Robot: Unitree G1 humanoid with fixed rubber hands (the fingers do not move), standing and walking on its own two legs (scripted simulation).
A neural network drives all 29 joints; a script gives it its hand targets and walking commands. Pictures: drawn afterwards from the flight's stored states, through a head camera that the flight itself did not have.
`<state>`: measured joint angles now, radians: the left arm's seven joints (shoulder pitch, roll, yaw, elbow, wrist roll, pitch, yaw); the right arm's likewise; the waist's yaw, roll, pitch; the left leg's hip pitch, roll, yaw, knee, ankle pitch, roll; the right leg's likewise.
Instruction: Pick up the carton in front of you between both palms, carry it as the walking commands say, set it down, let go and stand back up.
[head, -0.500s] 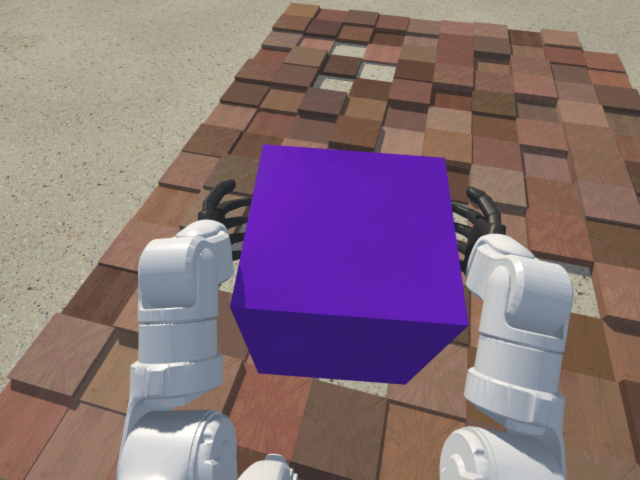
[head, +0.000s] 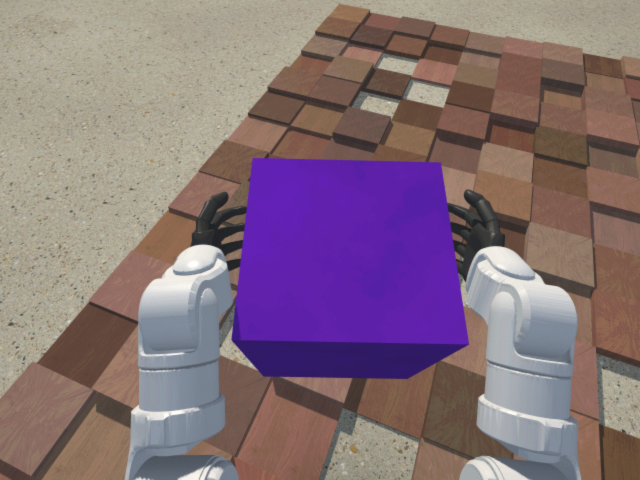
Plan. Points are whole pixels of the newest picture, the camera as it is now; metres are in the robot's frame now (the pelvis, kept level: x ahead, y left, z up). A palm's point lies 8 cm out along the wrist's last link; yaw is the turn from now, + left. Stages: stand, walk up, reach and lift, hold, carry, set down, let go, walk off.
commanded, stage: carry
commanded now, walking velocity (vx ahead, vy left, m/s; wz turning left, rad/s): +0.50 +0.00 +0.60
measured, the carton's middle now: (340, 283) +0.36 -0.01 +0.03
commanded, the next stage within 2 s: none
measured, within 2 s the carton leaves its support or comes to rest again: neither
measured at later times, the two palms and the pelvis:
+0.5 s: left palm (248, 60) +0.70 +0.14 +0.14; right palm (439, 77) +0.65 -0.15 +0.16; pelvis +0.35 +0.04 +0.00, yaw -6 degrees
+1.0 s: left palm out of the picture +1.07 +0.07 +0.12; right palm (437, 11) +0.97 -0.22 +0.12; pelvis +0.68 +0.03 +0.00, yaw -21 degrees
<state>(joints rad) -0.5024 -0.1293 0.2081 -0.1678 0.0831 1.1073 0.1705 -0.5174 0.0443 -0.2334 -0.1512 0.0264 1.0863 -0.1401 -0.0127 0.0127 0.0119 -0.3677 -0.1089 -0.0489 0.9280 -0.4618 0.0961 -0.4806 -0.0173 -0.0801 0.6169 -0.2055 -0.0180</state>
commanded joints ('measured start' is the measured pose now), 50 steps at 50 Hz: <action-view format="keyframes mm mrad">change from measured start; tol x32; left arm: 1 -674 -709 -693 -185 -353 -2 -87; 50 -794 -911 -641 247 -399 -29 -149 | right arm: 1 -607 790 676 -122 257 44 89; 50 -690 836 552 152 96 -10 76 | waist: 1 111 -81 -539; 50 61 -68 -467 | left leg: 1 -455 75 -18 376 0 -29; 12 316 54 195 -567 574 -67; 15 800 540 -379 -462 731 80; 31 298 309 278 -215 1339 -84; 33 -252 129 212 486 259 -168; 35 -450 121 -52 717 -29 -132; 50 193 115 117 -569 636 -125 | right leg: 1 792 -377 518 -141 441 -233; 11 453 -137 106 -72 620 -50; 14 -23 -52 65 368 -276 10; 16 -276 -19 118 672 -331 -8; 25 -383 1 -11 429 -30 -26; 30 127 200 -255 -32 209 -60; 34 931 -278 720 -145 330 -462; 50 156 2 244 180 -9 -162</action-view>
